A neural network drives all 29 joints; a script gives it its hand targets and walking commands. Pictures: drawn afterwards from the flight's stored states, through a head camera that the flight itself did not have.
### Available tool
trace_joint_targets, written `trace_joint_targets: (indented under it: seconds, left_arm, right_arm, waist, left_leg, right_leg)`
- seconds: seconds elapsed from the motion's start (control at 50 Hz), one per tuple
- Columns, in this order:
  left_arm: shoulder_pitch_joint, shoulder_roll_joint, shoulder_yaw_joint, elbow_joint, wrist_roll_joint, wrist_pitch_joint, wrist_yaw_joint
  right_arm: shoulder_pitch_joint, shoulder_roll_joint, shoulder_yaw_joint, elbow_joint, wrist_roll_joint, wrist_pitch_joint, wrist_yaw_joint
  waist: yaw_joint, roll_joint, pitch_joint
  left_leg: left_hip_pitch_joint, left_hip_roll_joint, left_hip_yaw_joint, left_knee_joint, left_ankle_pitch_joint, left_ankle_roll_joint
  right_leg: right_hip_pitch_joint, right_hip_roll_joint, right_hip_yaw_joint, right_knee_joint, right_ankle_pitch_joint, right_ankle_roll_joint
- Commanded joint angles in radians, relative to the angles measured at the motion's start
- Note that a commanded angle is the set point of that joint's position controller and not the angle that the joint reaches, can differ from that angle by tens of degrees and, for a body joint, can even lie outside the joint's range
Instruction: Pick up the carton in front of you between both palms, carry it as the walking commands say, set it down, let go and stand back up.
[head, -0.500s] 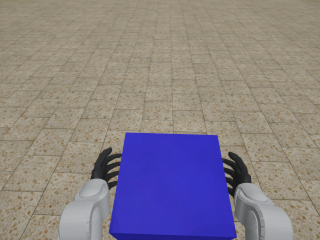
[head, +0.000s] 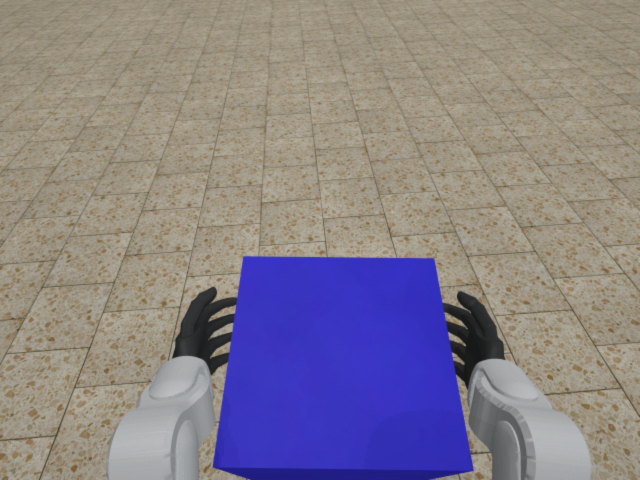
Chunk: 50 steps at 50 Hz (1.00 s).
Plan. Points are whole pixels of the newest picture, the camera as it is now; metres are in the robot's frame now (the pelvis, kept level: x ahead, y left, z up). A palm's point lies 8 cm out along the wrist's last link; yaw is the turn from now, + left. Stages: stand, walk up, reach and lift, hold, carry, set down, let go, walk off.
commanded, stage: carry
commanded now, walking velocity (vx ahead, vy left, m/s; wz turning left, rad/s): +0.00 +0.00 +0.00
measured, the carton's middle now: (335, 380) +0.26 +0.00 +0.02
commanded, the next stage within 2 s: none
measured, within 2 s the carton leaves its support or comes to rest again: neither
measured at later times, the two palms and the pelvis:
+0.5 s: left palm (224, 408) +0.20 +0.11 +0.08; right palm (523, 407) +0.20 -0.19 +0.08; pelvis -0.03 -0.03 -0.01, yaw -1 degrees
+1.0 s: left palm (220, 433) +0.20 +0.13 +0.01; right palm (489, 439) +0.19 -0.17 +0.01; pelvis -0.08 -0.01 -0.02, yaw -1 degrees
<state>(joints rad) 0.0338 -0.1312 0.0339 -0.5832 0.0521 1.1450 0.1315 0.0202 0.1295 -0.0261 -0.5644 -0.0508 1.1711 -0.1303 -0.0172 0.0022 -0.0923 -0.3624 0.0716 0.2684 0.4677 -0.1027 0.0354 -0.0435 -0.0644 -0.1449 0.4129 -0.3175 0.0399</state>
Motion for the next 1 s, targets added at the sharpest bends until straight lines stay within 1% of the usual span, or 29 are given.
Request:
trace_joint_targets:
  seconds: [0.0, 0.02, 0.04, 0.08, 0.12, 0.14, 0.16, 0.18, 0.2, 0.24, 0.26, 0.28, 0.34, 0.4, 0.42, 0.5, 0.54, 0.56, 0.58, 0.62, 0.66, 0.7, 0.78, 0.8, 0.84, 0.9, 0.94, 0.96, 0.98]
  left_arm:
    - [-0.306, -0.719, -0.584, -0.018, -0.242, 0.032, -0.125]
    - [-0.304, -0.711, -0.578, -0.013, -0.237, 0.034, -0.122]
    - [-0.328, -0.7, -0.581, -0.012, -0.24, 0.038, -0.119]
    - [-0.34, -0.668, -0.573, 0.01, -0.24, 0.051, -0.114]
    - [-0.364, -0.664, -0.587, 0.012, -0.257, 0.06, -0.115]
    - [-0.362, -0.663, -0.594, 0.009, -0.267, 0.059, -0.116]
    - [-0.356, -0.673, -0.6, -0.005, -0.273, 0.057, -0.118]
    - [-0.368, -0.697, -0.607, -0.009, -0.29, 0.053, -0.12]
    - [-0.371, -0.719, -0.618, -0.032, -0.294, 0.047, -0.12]
    - [-0.364, -0.764, -0.613, -0.036, -0.287, 0.039, -0.124]
    - [-0.368, -0.784, -0.619, -0.038, -0.282, 0.033, -0.13]
    - [-0.352, -0.799, -0.611, -0.014, -0.274, 0.029, -0.137]
    - [-0.337, -0.784, -0.611, 0.015, -0.253, 0.009, -0.161]
    - [-0.324, -0.706, -0.585, 0.089, -0.207, -0.02, -0.178]
    - [-0.331, -0.674, -0.571, 0.119, -0.193, -0.029, -0.179]
    - [-0.343, -0.614, -0.524, 0.222, -0.158, -0.074, -0.181]
    - [-0.339, -0.622, -0.521, 0.248, -0.143, -0.099, -0.18]
    - [-0.361, -0.657, -0.529, 0.241, -0.152, -0.114, -0.186]
    - [-0.39, -0.682, -0.541, 0.226, -0.155, -0.129, -0.194]
    - [-0.444, -0.717, -0.551, 0.233, -0.161, -0.159, -0.206]
    - [-0.471, -0.71, -0.531, 0.278, -0.147, -0.191, -0.215]
    - [-0.469, -0.682, -0.493, 0.35, -0.106, -0.23, -0.219]
    - [-0.492, -0.649, -0.435, 0.464, -0.041, -0.319, -0.226]
    - [-0.495, -0.668, -0.427, 0.503, -0.036, -0.34, -0.228]
    - [-0.5, -0.685, -0.41, 0.55, -0.026, -0.376, -0.236]
    - [-0.512, -0.721, -0.393, 0.632, -0.011, -0.43, -0.259]
    - [-0.549, -0.733, -0.384, 0.662, -0.01, -0.477, -0.272]
    - [-0.569, -0.748, -0.388, 0.682, -0.015, -0.5, -0.279]
    - [-0.584, -0.765, -0.409, 0.668, -0.023, -0.52, -0.283]
  right_arm:
    - [-0.35, 0.726, 0.632, -0.057, 0.258, 0.012, 0.112]
    - [-0.359, 0.73, 0.63, -0.045, 0.257, 0.016, 0.11]
    - [-0.363, 0.714, 0.616, -0.033, 0.25, 0.018, 0.107]
    - [-0.372, 0.701, 0.592, 0.001, 0.236, 0.029, 0.099]
    - [-0.355, 0.693, 0.559, 0.017, 0.224, 0.034, 0.091]
    - [-0.344, 0.697, 0.545, 0.028, 0.219, 0.036, 0.088]
    - [-0.354, 0.714, 0.551, 0.018, 0.217, 0.033, 0.086]
    - [-0.352, 0.738, 0.562, 0.013, 0.226, 0.031, 0.086]
    - [-0.366, 0.764, 0.581, -0.007, 0.24, 0.026, 0.089]
    - [-0.4, 0.79, 0.606, -0.043, 0.264, 0.019, 0.104]
    - [-0.414, 0.814, 0.626, -0.054, 0.27, 0.014, 0.113]
    - [-0.424, 0.822, 0.637, -0.052, 0.271, 0.009, 0.12]
    - [-0.409, 0.821, 0.646, -0.03, 0.256, -0.015, 0.145]
    - [-0.368, 0.745, 0.605, 0.07, 0.209, -0.036, 0.168]
    - [-0.362, 0.72, 0.585, 0.11, 0.193, -0.044, 0.173]
    - [-0.372, 0.65, 0.531, 0.202, 0.15, -0.089, 0.175]
    - [-0.379, 0.647, 0.514, 0.237, 0.144, -0.112, 0.178]
    - [-0.406, 0.669, 0.523, 0.217, 0.146, -0.128, 0.183]
    - [-0.429, 0.701, 0.529, 0.22, 0.153, -0.143, 0.192]
    - [-0.454, 0.712, 0.514, 0.227, 0.143, -0.178, 0.208]
    - [-0.47, 0.699, 0.491, 0.272, 0.119, -0.213, 0.218]
    - [-0.474, 0.674, 0.448, 0.342, 0.095, -0.256, 0.228]
    - [-0.487, 0.648, 0.385, 0.462, 0.052, -0.35, 0.243]
    - [-0.519, 0.66, 0.4, 0.472, 0.059, -0.373, 0.249]
    - [-0.539, 0.675, 0.394, 0.515, 0.063, -0.413, 0.261]
    - [-0.553, 0.704, 0.379, 0.6, 0.049, -0.469, 0.284]
    - [-0.575, 0.721, 0.369, 0.647, 0.04, -0.515, 0.299]
    - [-0.589, 0.731, 0.374, 0.663, 0.035, -0.538, 0.304]
    - [-0.601, 0.751, 0.4, 0.643, 0.048, -0.559, 0.309]
  waist:
    - [0.011, 0.02, -0.246]
    - [0.017, 0.026, -0.205]
    - [0.021, 0.011, -0.155]
    - [0.019, -0.041, -0.091]
    - [0.017, -0.076, -0.074]
    - [0.019, -0.073, -0.095]
    - [0.023, -0.095, -0.118]
    - [0.02, -0.092, -0.163]
    - [0.022, -0.103, -0.188]
    - [0.022, -0.094, -0.21]
    - [0.021, -0.066, -0.229]
    - [0.022, -0.065, -0.224]
    - [0.021, -0.054, -0.183]
    - [0.022, -0.07, -0.121]
    - [0.022, -0.052, -0.109]
    - [0.026, -0.066, -0.087]
    - [0.029, -0.074, -0.109]
    - [0.028, -0.074, -0.108]
    - [0.027, -0.069, -0.105]
    - [0.024, -0.032, -0.09]
    - [0.018, -0.035, -0.073]
    - [0.014, -0.007, -0.072]
    - [0.011, 0.024, -0.087]
    - [0.012, 0.007, -0.087]
    - [0.01, 0.009, -0.108]
    - [0.008, 0.023, -0.156]
    - [0.01, 0.014, -0.185]
    - [0.009, 0.001, -0.188]
    - [0.008, 0.011, -0.214]
  left_leg:
    - [0.497, 0.109, -0.093, 0.055, 0.855, 0.04]
    - [0.476, 0.121, -0.095, 0.065, 0.83, 0.036]
    - [0.411, 0.115, -0.089, 0.072, 0.727, 0.02]
    - [0.229, 0.082, -0.053, 0.083, 0.437, -0.028]
    - [0.119, 0.051, -0.027, 0.105, 0.315, -0.054]
    - [0.119, 0.03, -0.014, 0.114, 0.282, -0.061]
    - [0.127, 0.017, -0.014, 0.093, 0.216, -0.067]
    - [0.178, 0.006, -0.009, 0.081, 0.197, -0.058]
    - [0.212, 0.008, -0.016, 0.064, 0.23, -0.051]
    - [0.299, 0.039, -0.026, 0.089, 0.373, -0.037]
    - [0.34, 0.065, -0.034, 0.111, 0.468, -0.024]
    - [0.342, 0.081, -0.046, 0.116, 0.514, -0.016]
    - [0.29, 0.082, -0.048, 0.094, 0.465, -0.032]
    - [0.203, 0.079, -0.044, 0.072, 0.324, -0.046]
    - [0.202, 0.079, -0.043, 0.063, 0.315, -0.051]
    - [0.186, 0.085, -0.052, 0.07, 0.269, -0.055]
    - [0.204, 0.104, -0.062, 0.073, 0.183, -0.048]
    - [0.209, 0.104, -0.067, 0.063, 0.143, -0.046]
    - [0.22, 0.106, -0.075, 0.044, 0.087, -0.046]
    - [0.236, 0.113, -0.082, 0.022, 0.074, -0.045]
    - [0.224, 0.122, -0.103, 0.01, 0.018, -0.043]
    - [0.229, 0.125, -0.112, -0.011, 0.001, -0.045]
    - [0.219, 0.128, -0.127, -0.026, 0.008, -0.044]
    - [0.207, 0.132, -0.133, -0.034, -0.004, -0.045]
    - [0.214, 0.132, -0.135, -0.042, -0.001, -0.044]
    - [0.226, 0.136, -0.14, -0.03, 0.048, -0.037]
    - [0.225, 0.136, -0.141, -0.021, 0.069, -0.028]
    - [0.223, 0.134, -0.14, -0.009, 0.103, -0.025]
    - [0.233, 0.134, -0.136, -0.001, 0.117, -0.022]
  right_leg:
    - [-0.247, -0.039, 0.009, 0.065, 0.409, 0.017]
    - [-0.272, -0.042, 0.023, -0.023, 0.295, 0.022]
    - [-0.25, -0.056, 0.039, -0.096, 0.309, 0.02]
    - [-0.139, -0.091, 0.051, -0.08, 0.632, 0.014]
    - [-0.043, -0.115, 0.039, -0.001, 0.911, 0.02]
    - [-0.03, -0.121, 0.038, 0.031, 1.035, 0.028]
    - [-0.029, -0.133, 0.041, 0.045, 1.099, 0.035]
    - [-0.026, -0.141, 0.049, 0.065, 1.154, 0.035]
    - [-0.038, -0.133, 0.041, 0.098, 1.148, 0.035]
    - [-0.112, -0.124, 0.036, 0.129, 1.037, 0.028]
    - [-0.142, -0.115, 0.025, 0.12, 0.924, 0.028]
    - [-0.153, -0.105, 0.022, 0.105, 0.846, 0.033]
    - [-0.136, -0.09, 0.021, 0.048, 0.726, 0.024]
    - [-0.099, -0.1, 0.029, 0.018, 0.701, 0.022]
    - [-0.102, -0.102, 0.034, 0.021, 0.693, 0.02]
    - [-0.11, -0.12, 0.047, 0.014, 0.713, 0.019]
    - [-0.123, -0.135, 0.063, 0.0, 0.659, 0.004]
    - [-0.144, -0.131, 0.065, 0.0, 0.587, -0.012]
    - [-0.176, -0.123, 0.067, -0.014, 0.452, -0.029]
    - [-0.227, -0.104, 0.062, -0.038, 0.22, -0.047]
    - [-0.251, -0.093, 0.074, -0.069, 0.109, -0.056]
    - [-0.273, -0.085, 0.079, -0.066, 0.038, -0.062]
    - [-0.268, -0.069, 0.071, -0.049, 0.005, -0.069]
    - [-0.268, -0.067, 0.075, -0.049, -0.015, -0.07]
    - [-0.267, -0.065, 0.074, -0.041, -0.03, -0.076]
    - [-0.253, -0.059, 0.075, -0.021, 0.009, -0.078]
    - [-0.237, -0.059, 0.081, -0.01, 0.033, -0.077]
    - [-0.23, -0.059, 0.077, 0.003, 0.057, -0.077]
    - [-0.22, -0.06, 0.078, 0.008, 0.073, -0.077]
